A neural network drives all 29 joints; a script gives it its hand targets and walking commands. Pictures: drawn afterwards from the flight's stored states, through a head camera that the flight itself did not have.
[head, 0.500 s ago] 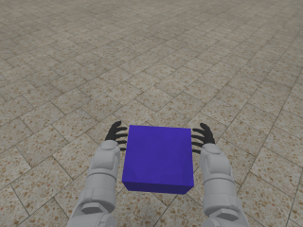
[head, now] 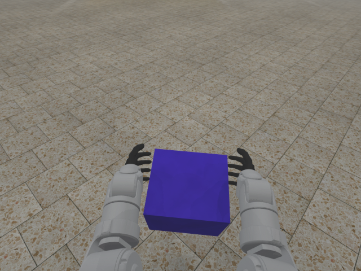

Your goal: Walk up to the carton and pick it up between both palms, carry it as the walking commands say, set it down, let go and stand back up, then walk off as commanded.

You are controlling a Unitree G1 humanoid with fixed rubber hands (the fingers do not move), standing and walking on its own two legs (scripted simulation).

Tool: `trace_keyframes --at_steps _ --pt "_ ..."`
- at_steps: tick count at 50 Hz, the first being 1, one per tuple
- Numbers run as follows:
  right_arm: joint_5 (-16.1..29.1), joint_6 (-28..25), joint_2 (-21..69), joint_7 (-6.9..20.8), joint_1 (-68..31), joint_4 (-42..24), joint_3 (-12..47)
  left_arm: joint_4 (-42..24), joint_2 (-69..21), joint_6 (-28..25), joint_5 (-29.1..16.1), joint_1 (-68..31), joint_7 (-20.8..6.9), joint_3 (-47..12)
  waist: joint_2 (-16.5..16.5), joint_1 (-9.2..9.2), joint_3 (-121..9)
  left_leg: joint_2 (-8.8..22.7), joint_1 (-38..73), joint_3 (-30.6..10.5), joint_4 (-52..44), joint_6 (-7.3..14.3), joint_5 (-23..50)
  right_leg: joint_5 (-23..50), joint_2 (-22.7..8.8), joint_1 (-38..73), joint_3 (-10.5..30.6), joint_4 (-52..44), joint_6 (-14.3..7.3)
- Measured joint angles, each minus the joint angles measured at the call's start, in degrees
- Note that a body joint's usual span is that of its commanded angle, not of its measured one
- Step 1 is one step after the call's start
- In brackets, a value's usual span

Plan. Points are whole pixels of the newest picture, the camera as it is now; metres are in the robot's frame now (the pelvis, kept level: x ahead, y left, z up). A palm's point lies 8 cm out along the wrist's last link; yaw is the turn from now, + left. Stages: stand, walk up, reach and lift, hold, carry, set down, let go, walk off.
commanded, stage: reach and lift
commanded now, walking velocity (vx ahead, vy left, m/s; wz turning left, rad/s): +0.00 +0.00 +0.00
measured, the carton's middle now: (187, 193) +0.32 -0.01 -0.03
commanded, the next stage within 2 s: hold in 0.88 s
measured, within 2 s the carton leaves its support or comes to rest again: neither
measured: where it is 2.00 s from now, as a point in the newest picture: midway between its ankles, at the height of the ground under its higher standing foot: outside the picture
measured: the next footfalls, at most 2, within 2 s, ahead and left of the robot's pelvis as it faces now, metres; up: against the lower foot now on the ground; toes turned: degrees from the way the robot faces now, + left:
none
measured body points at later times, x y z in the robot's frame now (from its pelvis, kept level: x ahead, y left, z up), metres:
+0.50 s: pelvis +0.00 +0.00 +0.00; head -0.05 -0.01 +0.45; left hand +0.32 +0.14 +0.06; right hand +0.32 -0.14 +0.05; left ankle +0.02 +0.11 -0.74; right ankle +0.04 -0.10 -0.74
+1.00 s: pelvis +0.00 -0.01 +0.00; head -0.06 -0.01 +0.45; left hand +0.31 +0.14 +0.05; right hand +0.31 -0.14 +0.05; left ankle +0.02 +0.11 -0.74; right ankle +0.04 -0.10 -0.74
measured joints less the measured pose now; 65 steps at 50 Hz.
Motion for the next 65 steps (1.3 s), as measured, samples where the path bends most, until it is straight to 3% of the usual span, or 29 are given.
trace_keyframes --at_steps 17,41,65 --pt "0.7 0.3 -0.4 0.4 1.0 -0.6 2.1 -2.6 0.7 0.8 -1.0 1.7 -0.2 -1.4 0.0 1.47 0.5 0.1 0.8 -0.3 -0.4 -0.2 0.0 -0.2 0.1 0.8 -0.2 -0.2 -0.2" --pt "3.2 2.5 -1.8 0.9 4.9 -4.6 6.4 -6.4 2.1 2.4 -3.6 5.6 -0.5 -5.8 0.0 1.46 0.6 0.2 1.4 -0.4 -0.8 -0.4 0.0 -0.1 0.2 1.3 -0.3 -0.5 -0.4" --pt "2.8 2.8 -1.7 0.7 4.5 -3.9 6.3 -5.9 2.1 2.5 -3.5 5.6 -0.7 -5.3 0.1 1.73 0.2 0.3 0.6 -0.5 0.3 -0.6 0.1 -0.1 0.3 0.6 -0.4 0.5 -0.6"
